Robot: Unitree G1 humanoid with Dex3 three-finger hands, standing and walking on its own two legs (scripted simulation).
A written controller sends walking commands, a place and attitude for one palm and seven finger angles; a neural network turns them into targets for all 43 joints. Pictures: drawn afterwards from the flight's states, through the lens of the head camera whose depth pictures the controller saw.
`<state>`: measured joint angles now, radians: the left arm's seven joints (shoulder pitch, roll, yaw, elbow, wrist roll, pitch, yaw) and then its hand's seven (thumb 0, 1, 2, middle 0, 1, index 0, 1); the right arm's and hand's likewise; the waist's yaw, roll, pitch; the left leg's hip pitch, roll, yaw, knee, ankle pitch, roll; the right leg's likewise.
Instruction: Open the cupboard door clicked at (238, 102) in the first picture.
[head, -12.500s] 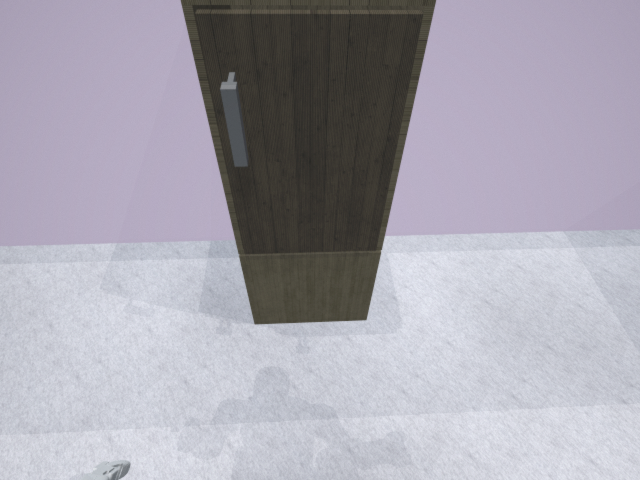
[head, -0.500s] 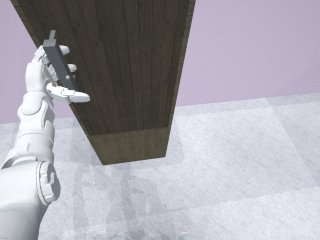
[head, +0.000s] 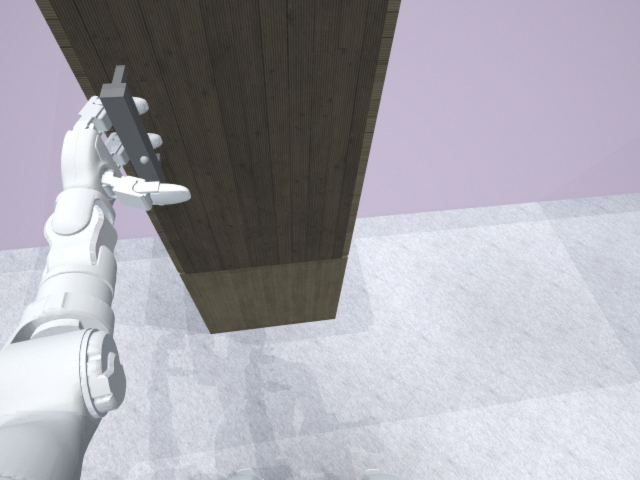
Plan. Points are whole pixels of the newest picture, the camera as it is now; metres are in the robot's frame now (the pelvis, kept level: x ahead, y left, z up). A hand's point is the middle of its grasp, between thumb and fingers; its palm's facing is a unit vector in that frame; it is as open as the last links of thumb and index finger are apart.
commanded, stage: close the thumb around the handle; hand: left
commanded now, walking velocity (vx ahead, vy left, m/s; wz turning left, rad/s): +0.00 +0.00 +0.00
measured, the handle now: (139, 132) +0.54 +0.21 +0.11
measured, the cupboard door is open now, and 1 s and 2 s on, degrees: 0 8 43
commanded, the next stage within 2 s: pull the door open along its arc in 0.54 s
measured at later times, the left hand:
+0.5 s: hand (145, 161) +0.48 +0.19 +0.12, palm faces +0.08 -1.00 +0.02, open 6.6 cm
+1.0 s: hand (155, 186) +0.44 +0.18 +0.12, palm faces +0.06 -1.00 +0.01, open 6.4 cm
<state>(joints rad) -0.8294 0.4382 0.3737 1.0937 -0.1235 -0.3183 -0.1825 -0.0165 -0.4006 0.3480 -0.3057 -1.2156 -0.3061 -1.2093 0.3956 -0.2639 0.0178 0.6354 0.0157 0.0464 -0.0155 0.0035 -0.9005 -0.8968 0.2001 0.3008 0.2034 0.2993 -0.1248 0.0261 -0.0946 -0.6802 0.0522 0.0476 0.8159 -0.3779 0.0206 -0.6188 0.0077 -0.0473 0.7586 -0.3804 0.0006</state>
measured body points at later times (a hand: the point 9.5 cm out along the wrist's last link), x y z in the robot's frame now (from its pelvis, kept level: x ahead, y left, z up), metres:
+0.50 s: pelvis +0.00 +0.00 +0.00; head +0.07 +0.01 +0.44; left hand +0.47 +0.25 +0.12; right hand +0.02 -0.26 -0.12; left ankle +0.01 +0.10 -0.70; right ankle -0.01 -0.12 -0.70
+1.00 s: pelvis +0.01 +0.00 +0.01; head +0.05 +0.00 +0.45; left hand +0.43 +0.23 +0.12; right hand +0.05 -0.26 -0.11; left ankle +0.01 +0.10 -0.70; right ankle -0.01 -0.12 -0.70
